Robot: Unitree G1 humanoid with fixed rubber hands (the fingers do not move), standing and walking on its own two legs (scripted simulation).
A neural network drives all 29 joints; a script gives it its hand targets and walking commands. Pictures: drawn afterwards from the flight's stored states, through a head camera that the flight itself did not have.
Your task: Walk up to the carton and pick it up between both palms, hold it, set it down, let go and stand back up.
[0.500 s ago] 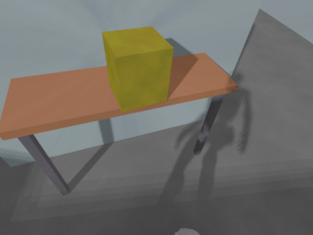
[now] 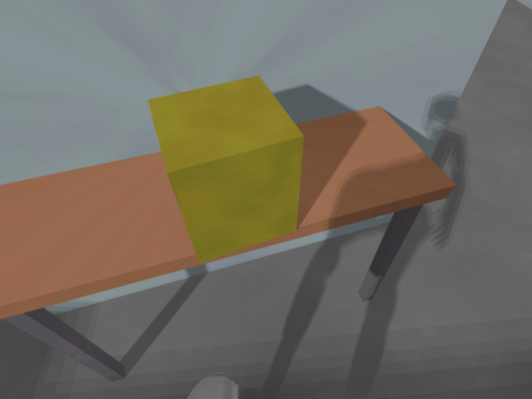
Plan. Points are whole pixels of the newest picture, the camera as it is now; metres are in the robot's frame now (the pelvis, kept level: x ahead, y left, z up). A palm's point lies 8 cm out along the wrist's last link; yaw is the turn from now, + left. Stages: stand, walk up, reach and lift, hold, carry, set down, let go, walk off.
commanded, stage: walk up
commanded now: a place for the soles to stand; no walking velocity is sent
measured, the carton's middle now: (228, 170) +0.52 +0.10 +0.04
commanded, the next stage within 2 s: none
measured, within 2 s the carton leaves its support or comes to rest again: neither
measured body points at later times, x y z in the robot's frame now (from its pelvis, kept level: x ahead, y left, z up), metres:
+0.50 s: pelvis +0.04 +0.04 -0.01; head +0.06 +0.04 +0.44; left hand +0.12 +0.29 -0.15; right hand +0.16 -0.21 -0.14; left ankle +0.15 +0.15 -0.74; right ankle +0.03 -0.08 -0.74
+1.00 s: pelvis +0.06 +0.02 +0.00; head +0.08 +0.05 +0.45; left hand +0.13 +0.29 -0.14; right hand +0.06 -0.24 -0.12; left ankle +0.14 +0.14 -0.73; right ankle +0.02 -0.09 -0.68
